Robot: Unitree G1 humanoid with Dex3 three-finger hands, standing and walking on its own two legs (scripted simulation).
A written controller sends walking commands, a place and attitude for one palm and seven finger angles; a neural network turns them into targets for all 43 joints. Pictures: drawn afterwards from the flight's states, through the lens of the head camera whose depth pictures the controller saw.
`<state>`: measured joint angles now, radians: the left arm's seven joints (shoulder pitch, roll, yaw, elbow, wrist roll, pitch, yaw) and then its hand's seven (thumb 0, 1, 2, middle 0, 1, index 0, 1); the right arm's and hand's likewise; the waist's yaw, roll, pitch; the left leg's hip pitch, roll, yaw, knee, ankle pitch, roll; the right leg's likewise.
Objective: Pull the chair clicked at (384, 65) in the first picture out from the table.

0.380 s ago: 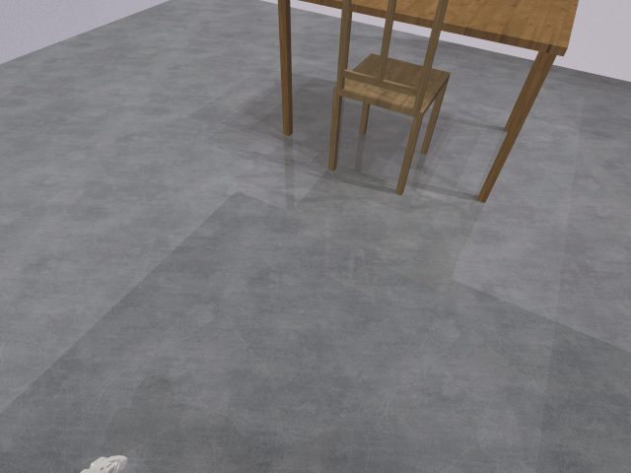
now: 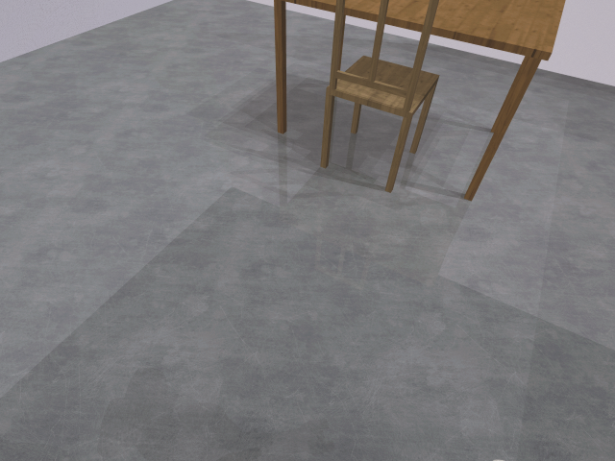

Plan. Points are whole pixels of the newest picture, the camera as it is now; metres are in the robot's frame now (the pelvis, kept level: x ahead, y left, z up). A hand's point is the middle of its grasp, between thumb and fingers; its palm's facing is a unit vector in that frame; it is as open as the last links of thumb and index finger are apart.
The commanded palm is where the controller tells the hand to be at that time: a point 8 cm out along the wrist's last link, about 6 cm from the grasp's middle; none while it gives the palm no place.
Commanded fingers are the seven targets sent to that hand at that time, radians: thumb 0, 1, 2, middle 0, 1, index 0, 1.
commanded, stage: stand and wait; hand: left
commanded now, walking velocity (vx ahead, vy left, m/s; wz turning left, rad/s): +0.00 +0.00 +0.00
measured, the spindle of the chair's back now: (378, 37) +1.59 -0.18 -0.07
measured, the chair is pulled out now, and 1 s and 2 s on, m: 0.00 0.00 0.00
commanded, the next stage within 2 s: look at it before walking up in 0.52 s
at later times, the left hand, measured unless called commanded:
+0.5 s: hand out of the picture +0.07 +0.24 -0.15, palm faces -0.03 -0.94 -0.33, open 7.4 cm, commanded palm none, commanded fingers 0.00 0.90 0.90 -0.20 -0.30 -0.20 -0.30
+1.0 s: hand out of the picture +0.07 +0.24 -0.16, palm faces -0.03 -0.95 -0.32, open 7.4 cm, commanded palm none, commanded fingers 0.00 0.90 0.90 -0.20 -0.30 -0.20 -0.30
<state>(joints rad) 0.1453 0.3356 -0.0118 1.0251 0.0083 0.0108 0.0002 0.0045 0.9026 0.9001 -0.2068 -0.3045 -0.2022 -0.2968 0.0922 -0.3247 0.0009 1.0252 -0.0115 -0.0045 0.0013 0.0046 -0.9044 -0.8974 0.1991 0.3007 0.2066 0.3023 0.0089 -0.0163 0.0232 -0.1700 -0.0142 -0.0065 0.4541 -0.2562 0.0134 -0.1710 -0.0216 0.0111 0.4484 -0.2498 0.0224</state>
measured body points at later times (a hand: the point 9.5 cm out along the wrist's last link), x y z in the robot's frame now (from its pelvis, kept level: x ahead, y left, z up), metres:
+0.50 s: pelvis -0.01 -0.01 +0.00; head -0.01 +0.00 +0.45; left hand +0.07 +0.29 -0.13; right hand +0.07 -0.30 -0.13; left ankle -0.01 +0.11 -0.74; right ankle +0.00 -0.13 -0.74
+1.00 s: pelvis +0.00 -0.01 +0.00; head +0.00 +0.00 +0.45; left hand +0.07 +0.29 -0.13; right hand +0.08 -0.31 -0.12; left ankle -0.01 +0.11 -0.74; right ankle +0.00 -0.13 -0.74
